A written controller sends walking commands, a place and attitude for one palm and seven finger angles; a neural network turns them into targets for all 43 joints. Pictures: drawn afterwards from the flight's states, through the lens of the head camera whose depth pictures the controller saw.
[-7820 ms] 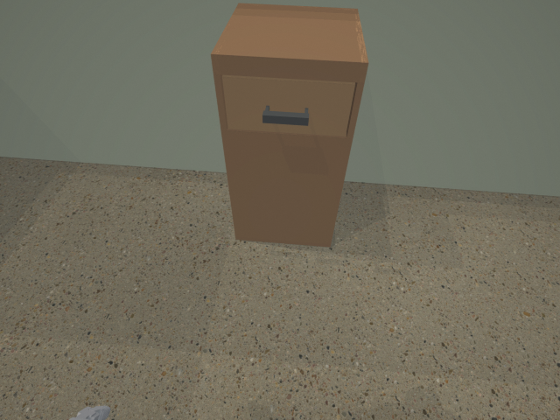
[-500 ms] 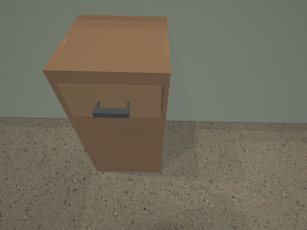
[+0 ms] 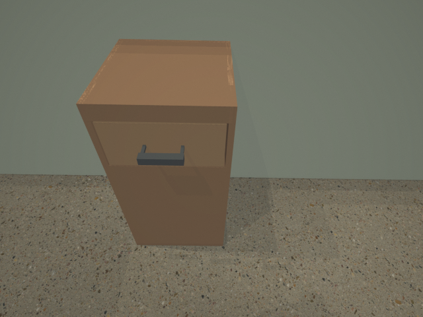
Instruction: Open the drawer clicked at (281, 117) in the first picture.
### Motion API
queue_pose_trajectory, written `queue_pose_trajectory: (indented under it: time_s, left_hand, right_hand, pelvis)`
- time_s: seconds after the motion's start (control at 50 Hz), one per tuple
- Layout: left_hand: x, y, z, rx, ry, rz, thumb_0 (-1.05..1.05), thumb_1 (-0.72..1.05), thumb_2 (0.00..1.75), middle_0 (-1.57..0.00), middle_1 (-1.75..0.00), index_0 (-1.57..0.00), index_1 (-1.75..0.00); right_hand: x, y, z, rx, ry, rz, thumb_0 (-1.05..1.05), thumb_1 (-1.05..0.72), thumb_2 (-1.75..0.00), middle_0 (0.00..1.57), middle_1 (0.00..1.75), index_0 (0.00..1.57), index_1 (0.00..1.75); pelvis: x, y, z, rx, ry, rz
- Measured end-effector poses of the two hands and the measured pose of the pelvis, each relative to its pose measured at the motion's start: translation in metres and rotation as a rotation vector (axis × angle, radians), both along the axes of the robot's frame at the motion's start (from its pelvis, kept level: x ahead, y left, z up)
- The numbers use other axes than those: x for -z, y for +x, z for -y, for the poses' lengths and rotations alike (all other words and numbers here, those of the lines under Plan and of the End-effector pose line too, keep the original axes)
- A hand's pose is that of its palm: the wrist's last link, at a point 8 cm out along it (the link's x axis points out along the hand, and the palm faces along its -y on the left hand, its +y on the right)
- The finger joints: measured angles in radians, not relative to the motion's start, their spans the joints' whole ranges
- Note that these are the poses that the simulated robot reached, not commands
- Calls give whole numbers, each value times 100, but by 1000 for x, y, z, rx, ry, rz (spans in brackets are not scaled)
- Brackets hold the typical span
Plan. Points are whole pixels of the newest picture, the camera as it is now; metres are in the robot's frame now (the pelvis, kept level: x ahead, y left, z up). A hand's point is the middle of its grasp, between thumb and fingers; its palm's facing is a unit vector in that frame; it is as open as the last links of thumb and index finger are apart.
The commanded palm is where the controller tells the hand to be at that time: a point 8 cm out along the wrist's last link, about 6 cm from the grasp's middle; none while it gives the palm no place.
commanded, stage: come to a stop and stand still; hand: left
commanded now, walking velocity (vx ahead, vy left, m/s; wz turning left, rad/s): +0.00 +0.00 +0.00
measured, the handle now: (162, 153) +0.58 +0.18 -0.07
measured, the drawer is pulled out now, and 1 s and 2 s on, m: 0.00 0.00 0.00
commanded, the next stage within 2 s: look again from close up in 0.10 s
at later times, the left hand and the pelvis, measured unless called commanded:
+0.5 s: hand out of the picture -0.01 +0.16 -0.17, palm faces +0.03 -0.98 -0.18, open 7.3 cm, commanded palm none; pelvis +0.00 -0.01 +0.01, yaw +0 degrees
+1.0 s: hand (115, 300) +0.17 +0.20 -0.07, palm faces -0.08 -0.70 -0.71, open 7.5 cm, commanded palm +0.13 +0.21 -0.04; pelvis +0.02 -0.01 -0.01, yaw +0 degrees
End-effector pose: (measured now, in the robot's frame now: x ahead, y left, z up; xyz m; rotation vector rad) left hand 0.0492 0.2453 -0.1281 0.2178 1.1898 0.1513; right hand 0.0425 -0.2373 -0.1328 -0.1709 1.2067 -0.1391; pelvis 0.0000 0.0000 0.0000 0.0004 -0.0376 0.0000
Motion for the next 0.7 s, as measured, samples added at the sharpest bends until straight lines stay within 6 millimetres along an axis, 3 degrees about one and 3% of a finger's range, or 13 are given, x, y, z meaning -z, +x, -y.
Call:
queue_pose_trajectory:
  time_s: [0.18, 0.32, 0.46, 0.7]
  left_hand:
    - [8, -43, 16, -38, -37, -129, 0, 91, 90, -20, -30, -20, -30]
    - [11, -63, 29, -60, -63, -197, 0, 91, 90, -20, -30, -20, -30]
    - [11, -64, 37, -74, -74, -211, 0, 91, 90, -20, -30, -20, -30]
    - [11, -46, 41, -72, -72, -183, 0, 92, 90, -20, -30, -20, -30]
  right_hand:
    - [5, -42, -6, 35, 21, -136, 1, -91, -90, 20, 30, 20, 30]
    - [7, -56, -11, 55, 33, -190, 1, -91, -90, 20, 30, 20, 30]
    - [8, -54, -15, 59, 46, -198, 1, -91, -90, 20, 30, 20, 30]
    - [9, -35, -15, 59, 51, -170, 1, -92, -90, 20, 30, 20, 30]
  pelvis:
    - [-4, -2, 1, -1, 2, -3]
    - [-5, 0, 3, 0, 1, -7]
    - [-6, 4, 5, 0, 1, -10]
    - [-6, 12, 8, 4, 0, -11]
